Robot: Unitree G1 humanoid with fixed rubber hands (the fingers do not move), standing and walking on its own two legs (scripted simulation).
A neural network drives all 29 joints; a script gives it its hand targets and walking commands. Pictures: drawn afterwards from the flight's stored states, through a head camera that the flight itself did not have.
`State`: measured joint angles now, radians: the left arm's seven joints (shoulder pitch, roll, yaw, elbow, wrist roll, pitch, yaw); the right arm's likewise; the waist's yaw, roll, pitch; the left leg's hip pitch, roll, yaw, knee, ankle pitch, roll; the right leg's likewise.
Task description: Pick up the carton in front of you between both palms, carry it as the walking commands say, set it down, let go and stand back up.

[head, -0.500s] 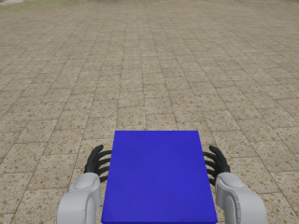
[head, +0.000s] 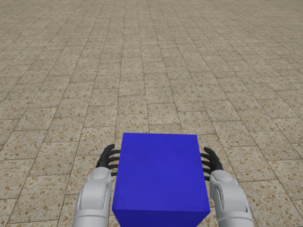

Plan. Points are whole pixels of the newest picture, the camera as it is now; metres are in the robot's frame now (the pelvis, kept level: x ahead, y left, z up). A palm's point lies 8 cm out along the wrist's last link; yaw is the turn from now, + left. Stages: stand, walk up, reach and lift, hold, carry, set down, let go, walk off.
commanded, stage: carry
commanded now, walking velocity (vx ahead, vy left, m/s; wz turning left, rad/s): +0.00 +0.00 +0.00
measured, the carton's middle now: (158, 185) +0.28 +0.00 -0.06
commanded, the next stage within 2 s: none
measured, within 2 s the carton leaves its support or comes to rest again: neither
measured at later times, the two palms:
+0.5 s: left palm (103, 169) +0.28 +0.15 +0.03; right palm (214, 170) +0.28 -0.15 +0.03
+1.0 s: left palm (103, 165) +0.29 +0.15 +0.03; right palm (214, 167) +0.29 -0.15 +0.03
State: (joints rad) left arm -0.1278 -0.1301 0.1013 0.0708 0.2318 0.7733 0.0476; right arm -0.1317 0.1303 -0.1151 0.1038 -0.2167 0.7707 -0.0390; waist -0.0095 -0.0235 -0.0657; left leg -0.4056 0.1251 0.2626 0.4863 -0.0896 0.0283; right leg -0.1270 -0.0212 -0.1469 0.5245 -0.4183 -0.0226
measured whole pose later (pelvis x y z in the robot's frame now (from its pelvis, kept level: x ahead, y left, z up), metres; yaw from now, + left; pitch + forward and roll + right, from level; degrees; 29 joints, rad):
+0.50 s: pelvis +0.01 +0.00 +0.00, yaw +0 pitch +2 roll +0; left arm -0.13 -0.13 0.12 0.09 0.22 0.73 0.04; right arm -0.14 0.13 -0.12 0.12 -0.22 0.73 -0.03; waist 0.00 -0.03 -0.09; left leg -0.43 0.13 0.26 0.53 -0.12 0.03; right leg -0.14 -0.03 -0.15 0.56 -0.45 -0.02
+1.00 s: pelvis +0.02 +0.00 +0.00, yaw +0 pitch +2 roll +1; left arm -0.12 -0.13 0.10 0.10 0.23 0.75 0.05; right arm -0.11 0.13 -0.12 0.14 -0.22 0.73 -0.03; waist 0.02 -0.05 -0.11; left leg -0.40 0.11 0.24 0.57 -0.25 -0.02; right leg -0.07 -0.03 -0.14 0.46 -0.42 -0.03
